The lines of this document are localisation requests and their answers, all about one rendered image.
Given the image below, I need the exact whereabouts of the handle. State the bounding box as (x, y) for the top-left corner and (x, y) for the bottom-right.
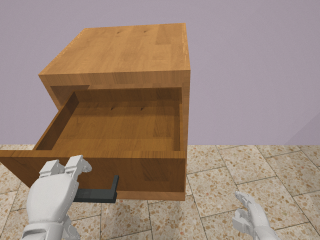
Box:
(73, 175), (119, 204)

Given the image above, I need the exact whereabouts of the left robot forearm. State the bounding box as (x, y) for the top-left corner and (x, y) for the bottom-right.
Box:
(20, 221), (64, 240)

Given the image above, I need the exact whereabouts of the drawer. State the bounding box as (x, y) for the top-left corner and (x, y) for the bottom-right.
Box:
(0, 87), (186, 193)

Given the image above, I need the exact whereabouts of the cabinet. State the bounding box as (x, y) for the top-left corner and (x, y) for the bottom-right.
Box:
(38, 23), (191, 201)

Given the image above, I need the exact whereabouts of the right robot forearm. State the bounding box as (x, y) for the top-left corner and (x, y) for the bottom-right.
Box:
(252, 225), (282, 240)

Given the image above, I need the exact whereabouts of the left robot hand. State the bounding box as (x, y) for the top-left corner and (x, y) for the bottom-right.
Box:
(26, 155), (92, 240)

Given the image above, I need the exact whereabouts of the right robot hand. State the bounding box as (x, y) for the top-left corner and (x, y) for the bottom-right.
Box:
(232, 191), (271, 237)

